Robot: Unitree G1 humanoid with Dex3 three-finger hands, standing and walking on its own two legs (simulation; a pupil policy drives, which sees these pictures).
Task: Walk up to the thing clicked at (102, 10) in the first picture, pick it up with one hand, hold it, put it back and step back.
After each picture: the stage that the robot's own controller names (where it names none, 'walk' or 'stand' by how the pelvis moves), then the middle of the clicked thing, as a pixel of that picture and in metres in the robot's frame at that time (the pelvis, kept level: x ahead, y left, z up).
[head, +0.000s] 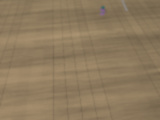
stand; (102, 10) +2.16 -0.28 -0.72
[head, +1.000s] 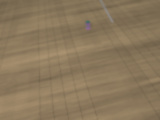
walk; (87, 25) +2.03 +0.11 -0.70
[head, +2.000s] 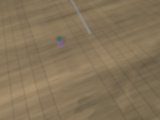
walk; (60, 41) +1.39 +0.35 -0.71
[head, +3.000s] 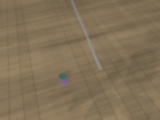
walk; (63, 79) +0.88 +0.27 -0.71
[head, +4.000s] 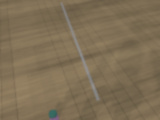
walk; (53, 116) +0.53 +0.25 -0.69
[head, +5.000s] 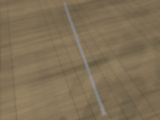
stand; out of the picture +0.36 +0.24 -0.70
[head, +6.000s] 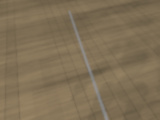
stand; out of the picture +0.35 +0.22 -0.72
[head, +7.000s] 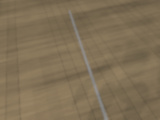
stand; out of the picture +0.38 +0.23 -0.72
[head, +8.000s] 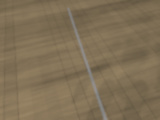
stand; out of the picture +0.36 +0.23 -0.73
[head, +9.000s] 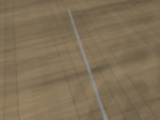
stand; out of the picture +0.35 +0.23 -0.73
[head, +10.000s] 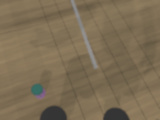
go down; (38, 91) +0.40 +0.25 -0.50
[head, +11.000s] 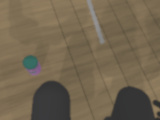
go down; (32, 65) +0.43 +0.29 -0.32
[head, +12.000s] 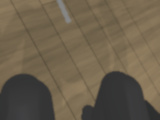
close in; out of the picture +0.39 +0.32 -0.23
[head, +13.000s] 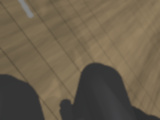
close; out of the picture +0.39 +0.33 -0.21
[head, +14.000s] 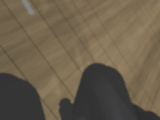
lift; out of the picture +0.38 +0.34 -0.22
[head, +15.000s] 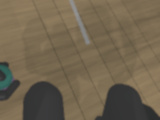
lift; (2, 81) +0.31 +0.29 -0.09
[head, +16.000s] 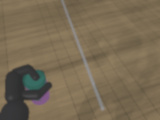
hold; (37, 88) +0.33 +0.18 +0.04
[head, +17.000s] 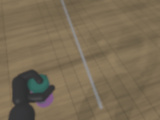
hold; (41, 91) +0.34 +0.17 +0.00
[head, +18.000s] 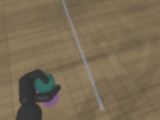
crouch; (47, 90) +0.34 +0.16 +0.00
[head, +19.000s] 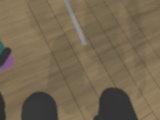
crouch; out of the picture +0.44 +0.28 -0.10
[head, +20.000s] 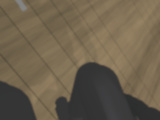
lower; out of the picture +0.40 +0.35 -0.22
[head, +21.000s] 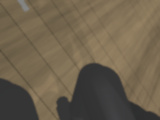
lower; out of the picture +0.40 +0.35 -0.22
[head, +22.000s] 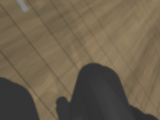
lower; out of the picture +0.40 +0.35 -0.22
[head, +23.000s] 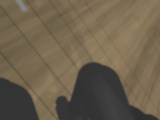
lower; out of the picture +0.40 +0.35 -0.22
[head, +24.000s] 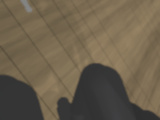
open; out of the picture +0.39 +0.33 -0.23
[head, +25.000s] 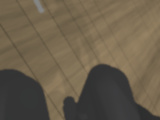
stand; out of the picture +0.40 +0.33 -0.23
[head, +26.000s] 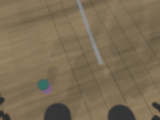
walk; (44, 86) +0.43 +0.26 -0.48
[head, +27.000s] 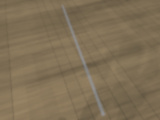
stand; out of the picture +0.39 +0.23 -0.66
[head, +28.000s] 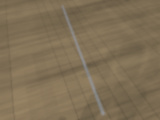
stand; out of the picture +0.39 +0.23 -0.67
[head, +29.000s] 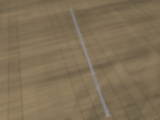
stand; out of the picture +0.40 +0.22 -0.72
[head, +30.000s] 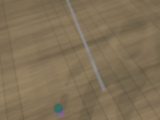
walk; (59, 110) +0.45 +0.24 -0.69
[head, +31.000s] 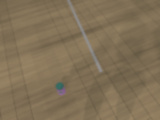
walk; (60, 88) +0.64 +0.25 -0.70
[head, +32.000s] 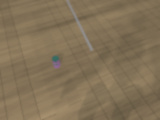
walk; (56, 61) +0.94 +0.29 -0.70
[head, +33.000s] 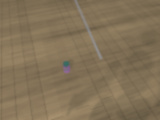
stand; (66, 67) +1.00 +0.21 -0.72
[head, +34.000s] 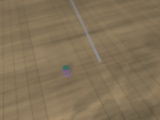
stand; (66, 70) +1.02 +0.23 -0.73
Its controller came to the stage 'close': yes
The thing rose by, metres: 0.71
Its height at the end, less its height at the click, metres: +0.00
